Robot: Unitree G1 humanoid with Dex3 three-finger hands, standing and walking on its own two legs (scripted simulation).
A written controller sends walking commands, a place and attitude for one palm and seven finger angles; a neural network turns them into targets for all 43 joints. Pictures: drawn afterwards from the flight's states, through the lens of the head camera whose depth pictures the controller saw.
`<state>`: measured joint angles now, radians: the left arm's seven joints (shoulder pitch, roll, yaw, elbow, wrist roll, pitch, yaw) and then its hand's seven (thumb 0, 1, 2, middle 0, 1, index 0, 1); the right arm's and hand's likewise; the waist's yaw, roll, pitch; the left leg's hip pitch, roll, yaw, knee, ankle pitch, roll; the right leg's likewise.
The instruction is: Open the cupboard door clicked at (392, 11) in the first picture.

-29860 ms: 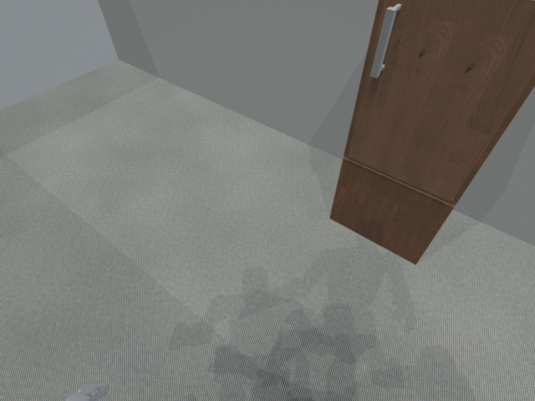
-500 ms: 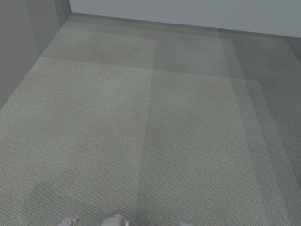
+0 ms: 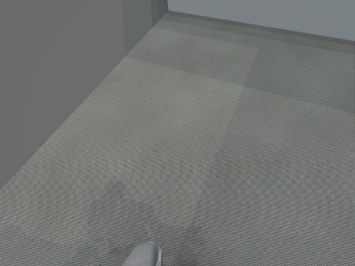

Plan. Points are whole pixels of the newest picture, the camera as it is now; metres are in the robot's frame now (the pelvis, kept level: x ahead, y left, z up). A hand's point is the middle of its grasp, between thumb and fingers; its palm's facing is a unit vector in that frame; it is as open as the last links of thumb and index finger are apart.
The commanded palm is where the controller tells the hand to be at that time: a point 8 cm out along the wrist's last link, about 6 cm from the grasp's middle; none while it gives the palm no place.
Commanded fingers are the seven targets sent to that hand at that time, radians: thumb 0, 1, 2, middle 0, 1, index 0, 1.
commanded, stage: turn to face it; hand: left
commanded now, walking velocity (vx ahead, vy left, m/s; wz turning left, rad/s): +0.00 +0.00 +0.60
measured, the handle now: out of the picture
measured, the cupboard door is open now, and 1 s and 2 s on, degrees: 41 41 41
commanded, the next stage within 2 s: none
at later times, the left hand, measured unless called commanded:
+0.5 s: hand out of the picture +0.05 +0.24 -0.16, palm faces +0.33 -0.90 -0.27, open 7.4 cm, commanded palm none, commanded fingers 0.00 0.90 0.90 -0.20 -0.30 -0.20 -0.30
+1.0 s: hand out of the picture -0.04 +0.18 -0.18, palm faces +0.62 -0.75 -0.25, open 7.3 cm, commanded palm none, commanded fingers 0.00 0.90 0.90 -0.20 -0.30 -0.20 -0.30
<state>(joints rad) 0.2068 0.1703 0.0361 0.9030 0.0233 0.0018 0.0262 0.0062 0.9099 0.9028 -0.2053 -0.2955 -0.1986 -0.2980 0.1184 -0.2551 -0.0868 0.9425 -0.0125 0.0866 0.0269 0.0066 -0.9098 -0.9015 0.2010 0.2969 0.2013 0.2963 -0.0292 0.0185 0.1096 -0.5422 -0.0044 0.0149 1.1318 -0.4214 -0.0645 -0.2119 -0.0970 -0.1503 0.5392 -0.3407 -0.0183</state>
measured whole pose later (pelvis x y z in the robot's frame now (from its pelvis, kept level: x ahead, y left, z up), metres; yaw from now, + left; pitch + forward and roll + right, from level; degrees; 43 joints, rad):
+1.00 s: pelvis +0.03 -0.02 -0.01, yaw +39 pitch +0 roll +2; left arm 0.21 0.21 0.06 0.90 0.03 0.00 0.02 0.00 0.92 0.90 -0.21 -0.30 -0.20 -0.30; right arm 0.10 -0.23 -0.07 0.93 -0.01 0.07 0.03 0.01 -0.91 -0.90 0.20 0.30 0.20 0.30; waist -0.01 -0.04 0.13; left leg -0.33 0.01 0.10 0.67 -0.38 -0.04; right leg -0.23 -0.18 -0.29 0.63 -0.38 0.01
